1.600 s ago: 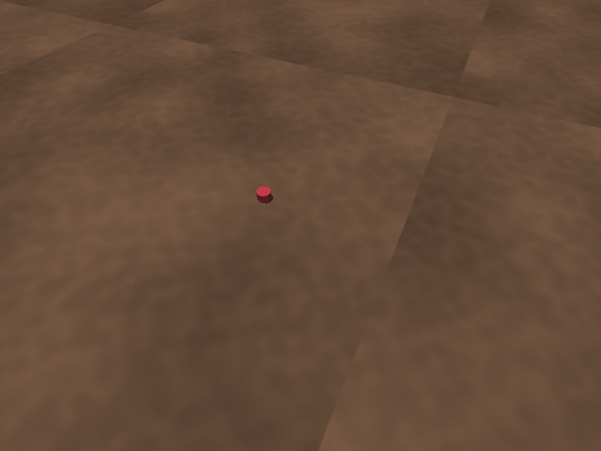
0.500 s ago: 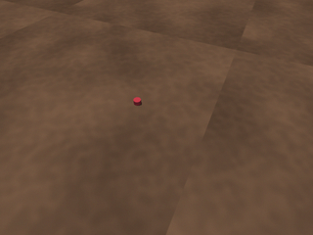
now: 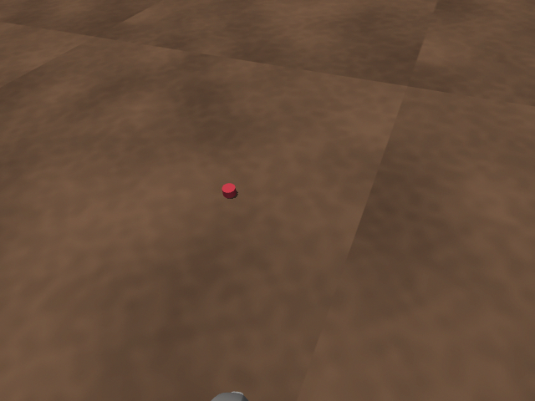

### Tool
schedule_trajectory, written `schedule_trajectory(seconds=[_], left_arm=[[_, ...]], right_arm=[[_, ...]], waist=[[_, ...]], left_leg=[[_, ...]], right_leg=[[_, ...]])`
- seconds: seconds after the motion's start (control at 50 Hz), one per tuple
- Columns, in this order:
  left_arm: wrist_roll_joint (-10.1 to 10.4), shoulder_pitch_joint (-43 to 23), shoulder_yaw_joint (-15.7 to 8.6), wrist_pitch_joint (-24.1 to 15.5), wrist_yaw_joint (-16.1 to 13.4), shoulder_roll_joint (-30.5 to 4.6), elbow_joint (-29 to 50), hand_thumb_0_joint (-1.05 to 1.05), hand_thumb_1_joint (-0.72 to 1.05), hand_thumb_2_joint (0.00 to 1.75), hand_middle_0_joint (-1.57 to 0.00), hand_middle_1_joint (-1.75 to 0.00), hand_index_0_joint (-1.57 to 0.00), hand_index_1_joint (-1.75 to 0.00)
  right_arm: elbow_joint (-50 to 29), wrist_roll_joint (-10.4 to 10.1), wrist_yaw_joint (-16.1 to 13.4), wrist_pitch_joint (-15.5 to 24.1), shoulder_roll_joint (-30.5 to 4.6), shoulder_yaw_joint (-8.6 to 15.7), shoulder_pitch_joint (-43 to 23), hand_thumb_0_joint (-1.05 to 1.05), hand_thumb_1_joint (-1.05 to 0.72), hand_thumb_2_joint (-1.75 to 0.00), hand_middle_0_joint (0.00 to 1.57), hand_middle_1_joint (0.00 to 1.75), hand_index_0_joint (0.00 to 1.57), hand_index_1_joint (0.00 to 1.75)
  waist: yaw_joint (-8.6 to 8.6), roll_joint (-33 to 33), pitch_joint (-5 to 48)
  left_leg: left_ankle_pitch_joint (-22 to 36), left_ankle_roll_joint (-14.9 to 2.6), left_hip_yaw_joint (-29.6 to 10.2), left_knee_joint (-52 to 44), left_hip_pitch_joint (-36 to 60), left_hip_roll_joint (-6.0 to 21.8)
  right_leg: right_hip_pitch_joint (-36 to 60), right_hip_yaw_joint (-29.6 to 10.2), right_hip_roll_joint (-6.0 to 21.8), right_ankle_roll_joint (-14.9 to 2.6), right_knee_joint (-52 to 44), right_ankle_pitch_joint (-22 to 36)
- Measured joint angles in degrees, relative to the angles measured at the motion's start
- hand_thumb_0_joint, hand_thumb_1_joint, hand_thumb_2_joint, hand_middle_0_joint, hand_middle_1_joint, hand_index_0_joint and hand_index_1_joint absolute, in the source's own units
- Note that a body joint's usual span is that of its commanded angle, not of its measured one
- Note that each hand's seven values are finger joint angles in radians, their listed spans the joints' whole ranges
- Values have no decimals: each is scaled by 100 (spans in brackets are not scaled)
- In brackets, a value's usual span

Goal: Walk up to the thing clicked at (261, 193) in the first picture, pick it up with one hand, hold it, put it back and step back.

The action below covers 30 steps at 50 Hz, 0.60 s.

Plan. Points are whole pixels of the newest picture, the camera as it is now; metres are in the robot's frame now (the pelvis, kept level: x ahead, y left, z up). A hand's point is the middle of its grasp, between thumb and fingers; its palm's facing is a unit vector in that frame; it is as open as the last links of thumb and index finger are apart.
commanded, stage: walk up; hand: left
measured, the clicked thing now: (229, 190) +1.25 +0.30 -0.76
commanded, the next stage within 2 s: none
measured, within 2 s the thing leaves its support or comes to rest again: neither
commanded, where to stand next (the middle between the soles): +0.84 +0.06 m, yaw +0 degrees
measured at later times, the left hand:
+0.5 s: hand (138, 322) +0.30 +0.29 -0.14, palm faces -0.02 -0.94 -0.34, open 7.4 cm
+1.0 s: hand (187, 232) +0.49 +0.22 -0.11, palm faces +0.01 -0.90 -0.43, open 7.4 cm
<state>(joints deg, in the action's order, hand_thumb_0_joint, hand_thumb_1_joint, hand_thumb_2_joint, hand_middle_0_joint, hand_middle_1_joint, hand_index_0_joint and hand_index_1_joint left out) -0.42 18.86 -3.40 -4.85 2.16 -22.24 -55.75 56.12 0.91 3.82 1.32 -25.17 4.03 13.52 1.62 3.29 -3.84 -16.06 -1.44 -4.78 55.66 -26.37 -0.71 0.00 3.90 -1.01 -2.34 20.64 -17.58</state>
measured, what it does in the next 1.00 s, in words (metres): walks ahead: left foot, then right foot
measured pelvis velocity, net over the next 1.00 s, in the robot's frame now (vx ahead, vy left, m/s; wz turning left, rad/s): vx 0.44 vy -0.05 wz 0.02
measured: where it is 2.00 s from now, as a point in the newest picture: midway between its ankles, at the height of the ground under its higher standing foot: (274, 277)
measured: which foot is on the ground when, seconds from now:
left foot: up 0.00-0.18, down 0.20-0.74, up 0.76-1.00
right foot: down 0.00-0.24, up 0.26-0.68, down 0.70-1.00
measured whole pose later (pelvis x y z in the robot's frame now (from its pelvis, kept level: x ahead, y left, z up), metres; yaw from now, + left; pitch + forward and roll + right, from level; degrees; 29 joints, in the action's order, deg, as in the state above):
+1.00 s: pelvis +0.44 -0.05 +0.00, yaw +1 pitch -4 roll +1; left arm -0.1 18.7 -1.7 -5.8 1.7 -20.5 -48.7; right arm 48.2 0.4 3.8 1.1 -24.5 3.8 17.0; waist 0.4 4.5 -4.5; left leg -13.7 -0.5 -6.9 56.6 -27.7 0.8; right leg -8.6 4.4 1.5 -2.2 25.0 -12.9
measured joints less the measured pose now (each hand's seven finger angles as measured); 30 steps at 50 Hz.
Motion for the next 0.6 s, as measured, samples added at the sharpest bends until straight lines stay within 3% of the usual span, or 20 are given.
schedule_trajectory(seconds=[0.1, 0.16, 0.2, 0.24, 0.3, 0.34, 0.46, 0.54, 0.6], left_arm=[[-18, 8, 28, 53, -5, -8, 143, 1, 90, 90, -21, -30, -20, -30], [5, 25, 48, 51, -22, -63, 235, 1, 90, 90, -21, -30, -20, -30], [36, 76, 56, 71, -56, -110, 258, 1, 90, 90, -21, -30, -20, -30], [77, -13, 52, 159, -119, -118, 219, 1, 90, 90, -21, -30, -20, -30], [148, -107, 166, 234, -146, 76, 259, 1, 90, 90, -20, -30, -20, -30], [150, -90, 244, 203, -96, 79, 323, 1, 90, 90, -20, -30, -20, -30], [126, -104, 154, 133, 26, -149, 596, 1, 90, 90, -21, -30, -20, -30], [35, -155, 61, 181, 104, -263, 609, 1, 90, 90, -20, -30, -20, -30], [0, -212, 20, 207, 174, -262, 547, 1, 90, 90, -20, -30, -20, -30]], right_arm=[[-289, 11, 122, -61, 111, -26, -275, 1, -91, -90, 20, 30, 20, 30], [-355, 64, 156, -82, 253, -52, -397, 1, -91, -90, 20, 30, 20, 30], [-425, 116, 147, -52, 366, -52, -473, 1, -90, -90, 20, 30, 20, 30], [-566, 206, 123, 41, 506, -44, -579, 1, -91, -90, 20, 30, 20, 30], [-869, 116, 56, 198, 494, 2, -519, 1, -90, -90, 20, 30, 20, 30], [-906, 6, -11, 204, 516, -28, -375, 0, -90, -90, 20, 30, 20, 30], [-858, -22, -79, 313, 487, -96, 193, 0, -90, -90, 20, 30, 20, 30], [-809, -23, -33, 332, 414, -90, 500, 1, -90, -90, 20, 30, 20, 30], [-816, -14, 4, 308, 309, -59, 658, 1, -90, -90, 20, 30, 20, 30]], waist=[[-16, 33, -256], [98, -87, -268], [163, -286, -234], [148, -639, -358], [-62, -441, -380], [-115, -418, -269], [-190, -562, -90], [-205, -605, -78], [-269, -555, -91]], left_leg=[[738, 72, 199, -1538, -282, 207], [1111, -45, 535, -2265, -53, 242], [1211, -152, 683, -2417, 168, 126], [914, -189, 885, -2248, 318, -118], [550, -287, 796, -2130, 547, -53], [525, -239, 809, -2455, 928, -19], [406, -183, 845, -3216, 1898, -67], [178, -124, 900, -3411, 2336, -79], [-86, -49, 932, -3379, 2540, -81]], right_leg=[[541, 198, -180, -3, -252, -283], [792, 224, -218, 33, -199, -617], [841, 177, -100, 83, 113, -987], [517, 110, 266, 48, 1253, -1188], [-686, -418, -84, -40, 3922, -1078], [-1330, -662, -132, -90, 4613, -749], [-2579, -990, 311, 84, 4096, 70], [-2901, -710, 628, 213, 2935, 429], [-2850, -510, 730, 203, 1960, 893]])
